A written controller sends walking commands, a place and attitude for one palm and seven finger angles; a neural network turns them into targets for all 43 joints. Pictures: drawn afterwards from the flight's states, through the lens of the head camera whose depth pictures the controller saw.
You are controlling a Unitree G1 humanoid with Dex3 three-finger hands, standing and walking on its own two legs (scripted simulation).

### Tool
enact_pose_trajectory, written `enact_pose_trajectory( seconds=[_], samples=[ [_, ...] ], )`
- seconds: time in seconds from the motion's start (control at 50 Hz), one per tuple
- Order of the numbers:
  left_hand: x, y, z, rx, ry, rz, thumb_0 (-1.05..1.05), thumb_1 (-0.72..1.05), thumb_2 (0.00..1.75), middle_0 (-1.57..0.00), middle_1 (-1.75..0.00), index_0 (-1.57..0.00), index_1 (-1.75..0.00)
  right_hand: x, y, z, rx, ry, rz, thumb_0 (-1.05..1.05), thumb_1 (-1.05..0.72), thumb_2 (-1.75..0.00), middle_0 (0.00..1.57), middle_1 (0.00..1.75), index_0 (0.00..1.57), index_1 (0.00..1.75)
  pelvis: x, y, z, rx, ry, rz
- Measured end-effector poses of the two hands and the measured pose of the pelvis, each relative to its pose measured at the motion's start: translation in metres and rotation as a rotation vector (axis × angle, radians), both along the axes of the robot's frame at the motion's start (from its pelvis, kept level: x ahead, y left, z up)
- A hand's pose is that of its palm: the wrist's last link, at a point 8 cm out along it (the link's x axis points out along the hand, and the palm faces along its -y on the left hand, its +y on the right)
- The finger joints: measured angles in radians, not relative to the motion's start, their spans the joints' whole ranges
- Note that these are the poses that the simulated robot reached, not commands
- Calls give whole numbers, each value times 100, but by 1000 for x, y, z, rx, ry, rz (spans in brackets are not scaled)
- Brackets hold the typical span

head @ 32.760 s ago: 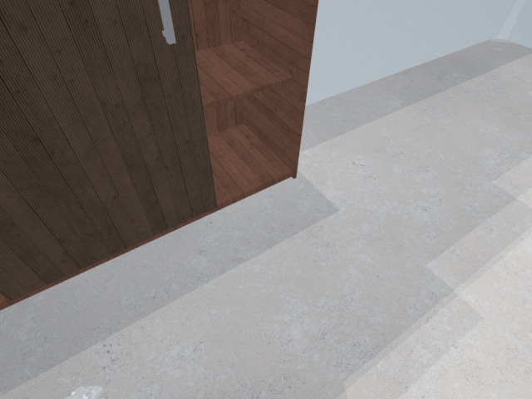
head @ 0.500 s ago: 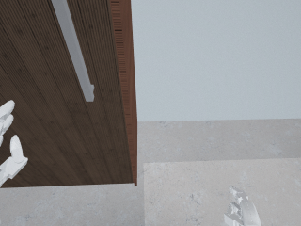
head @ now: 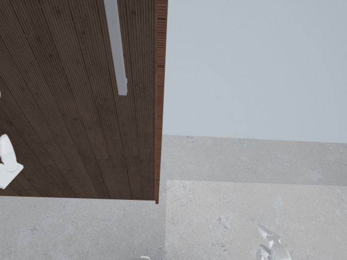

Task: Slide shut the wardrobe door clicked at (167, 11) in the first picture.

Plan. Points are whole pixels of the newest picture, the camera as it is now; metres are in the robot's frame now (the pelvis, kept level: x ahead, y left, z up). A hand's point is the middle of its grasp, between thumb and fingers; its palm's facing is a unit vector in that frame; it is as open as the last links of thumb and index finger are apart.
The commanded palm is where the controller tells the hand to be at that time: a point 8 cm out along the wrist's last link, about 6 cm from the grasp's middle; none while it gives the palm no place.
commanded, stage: step back with the hand held close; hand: left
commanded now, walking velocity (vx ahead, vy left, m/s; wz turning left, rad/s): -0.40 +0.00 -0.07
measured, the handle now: (118, 40) +0.53 +0.18 +0.24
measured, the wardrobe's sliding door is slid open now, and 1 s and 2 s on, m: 0.00 0.00 0.00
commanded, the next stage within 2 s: stop stepping back and stand still in 0.50 s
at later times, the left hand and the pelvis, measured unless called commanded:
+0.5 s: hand out of the picture +0.14 +0.29 +0.18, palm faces +0.43 -0.80 -0.42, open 7.5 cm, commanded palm +0.07 +0.32 +0.19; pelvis -0.08 +0.02 +0.01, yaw -2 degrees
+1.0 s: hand out of the picture +0.06 +0.28 +0.18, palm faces +0.32 -0.85 -0.42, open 7.5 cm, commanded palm +0.00 +0.32 +0.19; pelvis -0.17 +0.04 +0.01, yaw -7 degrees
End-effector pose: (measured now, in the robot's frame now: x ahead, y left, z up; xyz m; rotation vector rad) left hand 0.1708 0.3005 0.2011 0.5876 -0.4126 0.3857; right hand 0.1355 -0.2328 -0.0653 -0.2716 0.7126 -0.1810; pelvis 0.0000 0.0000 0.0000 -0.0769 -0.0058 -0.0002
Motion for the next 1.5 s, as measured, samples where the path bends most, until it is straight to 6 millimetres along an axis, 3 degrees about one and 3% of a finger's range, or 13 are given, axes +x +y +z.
enact_pose_trajectory(
  seconds=[0.14, 0.26, 0.38, 0.52, 0.64, 0.74, 0.82, 0.9, 0.98, 1.1, 1.24, 1.42, 1.5],
  samples=[
    [-18, -8, -5, -40, 37, -4, 2, 89, 90, -21, -31, -20, -30, -4, -1, -3, 20, 10, 33, 1, -90, -90, 20, 30, 21, 30, -22, -6, 2, 21, 35, -43],
    [-33, -22, -8, -54, 81, -94, 2, 89, 90, -21, -31, -21, -30, -13, -5, 11, 12, -55, -3, 1, -90, -90, 21, 30, 21, 30, -42, -4, 3, 17, 14, -37],
    [-56, 0, -2, -21, 39, -80, 2, 88, 90, -22, -31, -21, -30, -36, -7, 17, -42, -40, -32, 1, -90, -90, 20, 30, 21, 30, -49, 9, 1, 14, 15, -31],
    [-76, 30, -4, -73, 46, -10, 2, 89, 90, -21, -31, -21, -30, -68, 14, 24, -41, -17, -1, 1, -90, -90, 20, 30, 20, 30, -82, 21, 13, -18, 24, -40],
    [-107, 15, -8, -130, 71, -61, 2, 89, 90, -21, -31, -20, -30, -94, 32, 25, 7, -43, 27, 1, -90, -90, 20, 30, 21, 30, -111, 22, 14, -5, 59, -80],
    [-123, 7, -7, -102, 39, -132, 2, 89, 90, -21, -31, -21, -30, -126, 31, 11, 5, -33, -2, 1, -90, -90, 21, 30, 21, 30, -136, 28, 2, 19, 18, -124],
    [-122, 22, -14, -131, 1, -118, 2, 88, 90, -21, -31, -21, -30, -158, 26, 3, -22, -14, -79, 1, -90, -90, 21, 30, 21, 30, -139, 38, -6, 22, 3, -100],
    [-122, 33, -18, -158, 54, -77, 2, 89, 90, -21, -31, -21, -30, -191, 28, 7, -13, 9, -126, 1, -90, -90, 20, 30, 21, 30, -155, 41, 4, 44, -16, -114],
    [-142, 23, -7, -119, 107, -100, 2, 89, 90, -21, -31, -20, -30, -219, 31, 15, 14, 22, -128, 1, -90, -90, 20, 30, 21, 30, -166, 39, 16, 40, -10, -114],
    [-169, 20, 0, -64, 86, -120, 2, 89, 90, -21, -31, -21, -30, -242, 21, 1, 1, 91, -128, 1, -90, -90, 21, 30, 21, 30, -182, 43, 12, 70, -13, -126],
    [-169, 49, -18, -147, 51, -29, 2, 89, 90, -21, -31, -21, -30, -237, 20, -8, -51, 68, -145, 1, -90, -90, 20, 30, 21, 30, -179, 62, -1, 61, -31, -73],
    [-173, 52, -5, -69, 69, -22, 2, 89, 90, -21, -31, -21, -30, -198, 66, -4, 66, -20, -51, 1, -91, -90, 20, 30, 20, 30, -181, 63, 3, 60, -27, -75],
    [-174, 50, -6, -88, 84, -22, 2, 89, 90, -21, -31, -21, -30, -184, 76, -5, 95, -29, -12, 1, -90, -90, 20, 30, 21, 30, -178, 64, 4, 55, -15, -78]
  ],
)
